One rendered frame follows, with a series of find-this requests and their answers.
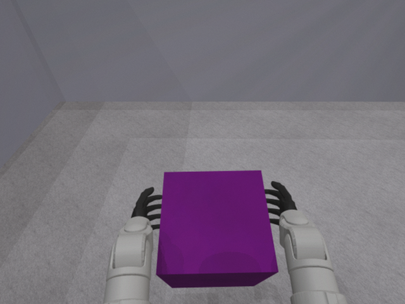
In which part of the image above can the left robot forearm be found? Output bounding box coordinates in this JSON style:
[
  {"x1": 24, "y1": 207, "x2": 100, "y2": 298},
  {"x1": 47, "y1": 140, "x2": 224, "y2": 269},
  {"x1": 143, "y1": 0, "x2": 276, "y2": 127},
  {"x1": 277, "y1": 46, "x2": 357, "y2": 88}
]
[{"x1": 103, "y1": 217, "x2": 153, "y2": 304}]

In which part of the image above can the left robot hand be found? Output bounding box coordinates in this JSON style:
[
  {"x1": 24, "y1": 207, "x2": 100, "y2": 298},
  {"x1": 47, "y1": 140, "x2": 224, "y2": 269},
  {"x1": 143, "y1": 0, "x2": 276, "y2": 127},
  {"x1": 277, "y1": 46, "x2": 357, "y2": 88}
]
[{"x1": 131, "y1": 187, "x2": 162, "y2": 230}]

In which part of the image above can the right robot forearm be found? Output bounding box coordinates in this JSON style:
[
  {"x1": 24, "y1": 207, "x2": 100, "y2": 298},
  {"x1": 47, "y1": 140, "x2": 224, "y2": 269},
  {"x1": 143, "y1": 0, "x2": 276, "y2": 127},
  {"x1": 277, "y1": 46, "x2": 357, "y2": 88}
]
[{"x1": 279, "y1": 210, "x2": 347, "y2": 304}]

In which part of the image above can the carton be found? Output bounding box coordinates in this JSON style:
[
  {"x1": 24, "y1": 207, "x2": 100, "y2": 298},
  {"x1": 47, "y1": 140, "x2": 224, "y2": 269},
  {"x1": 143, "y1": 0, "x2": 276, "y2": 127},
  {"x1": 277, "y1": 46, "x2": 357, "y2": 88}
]
[{"x1": 156, "y1": 170, "x2": 278, "y2": 288}]

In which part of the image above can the right robot hand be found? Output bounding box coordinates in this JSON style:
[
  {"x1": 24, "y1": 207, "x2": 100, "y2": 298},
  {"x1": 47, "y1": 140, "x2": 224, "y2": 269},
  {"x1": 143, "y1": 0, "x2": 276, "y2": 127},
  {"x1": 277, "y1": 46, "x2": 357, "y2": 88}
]
[{"x1": 265, "y1": 181, "x2": 297, "y2": 225}]

